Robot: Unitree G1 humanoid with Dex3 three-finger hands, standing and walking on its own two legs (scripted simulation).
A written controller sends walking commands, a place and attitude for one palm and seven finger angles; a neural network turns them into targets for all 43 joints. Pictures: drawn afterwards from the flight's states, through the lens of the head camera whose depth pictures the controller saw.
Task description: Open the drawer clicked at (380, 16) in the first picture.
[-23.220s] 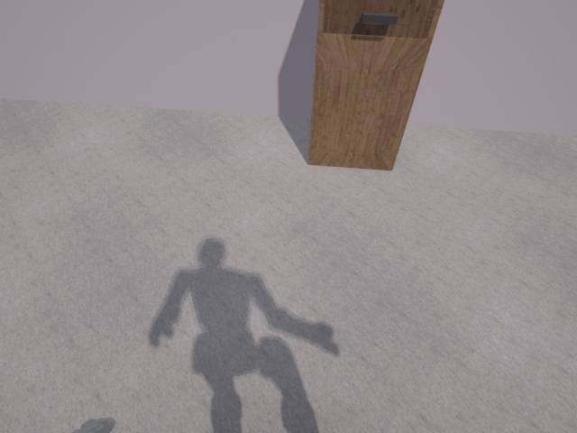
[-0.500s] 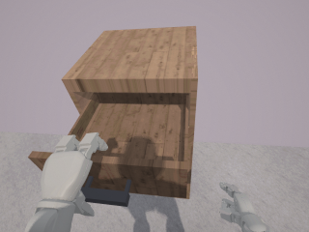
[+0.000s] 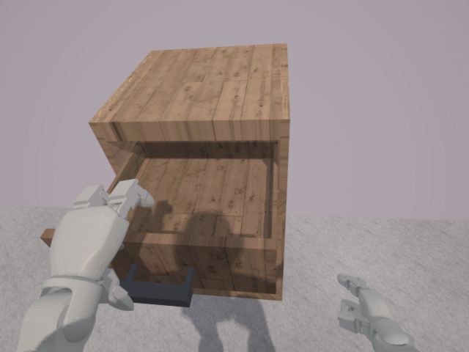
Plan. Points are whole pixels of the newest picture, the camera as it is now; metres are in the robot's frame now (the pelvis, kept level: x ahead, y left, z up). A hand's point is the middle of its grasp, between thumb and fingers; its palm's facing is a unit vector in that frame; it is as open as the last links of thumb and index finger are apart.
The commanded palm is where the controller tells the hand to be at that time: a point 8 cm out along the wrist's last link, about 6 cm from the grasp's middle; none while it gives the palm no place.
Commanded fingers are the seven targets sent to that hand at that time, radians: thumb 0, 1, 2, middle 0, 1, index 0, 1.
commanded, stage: draw the hand back to the body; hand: left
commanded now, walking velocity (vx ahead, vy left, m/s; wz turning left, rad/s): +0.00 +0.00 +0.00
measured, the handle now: (158, 281) +0.22 +0.19 +0.00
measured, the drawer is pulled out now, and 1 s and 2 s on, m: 0.28 0.28 0.28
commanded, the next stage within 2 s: step back with the hand held close in 1.52 s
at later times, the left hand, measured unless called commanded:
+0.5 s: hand (88, 254) +0.19 +0.25 +0.14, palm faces +0.14 -0.11 -0.98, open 13.8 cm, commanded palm +0.14 +0.24 +0.20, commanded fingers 0.00 -0.50 0.30 -0.30 -1.20 -0.30 -1.20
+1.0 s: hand (78, 224) +0.21 +0.25 +0.19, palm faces +0.40 -0.84 -0.38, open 11.5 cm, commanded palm +0.14 +0.29 +0.20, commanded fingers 0.00 0.38 0.68 -0.24 -0.64 -0.24 -0.64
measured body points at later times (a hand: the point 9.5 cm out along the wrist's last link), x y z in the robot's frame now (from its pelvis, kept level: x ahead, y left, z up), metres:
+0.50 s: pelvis +0.00 +0.01 +0.00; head +0.00 -0.04 +0.45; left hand +0.18 +0.25 +0.19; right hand +0.24 -0.19 -0.08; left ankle -0.02 +0.11 -0.74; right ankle +0.05 -0.06 -0.74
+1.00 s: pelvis +0.03 +0.02 +0.00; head +0.03 +0.02 +0.45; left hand +0.18 +0.29 +0.21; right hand +0.24 -0.17 -0.07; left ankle -0.02 +0.11 -0.74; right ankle +0.05 -0.06 -0.74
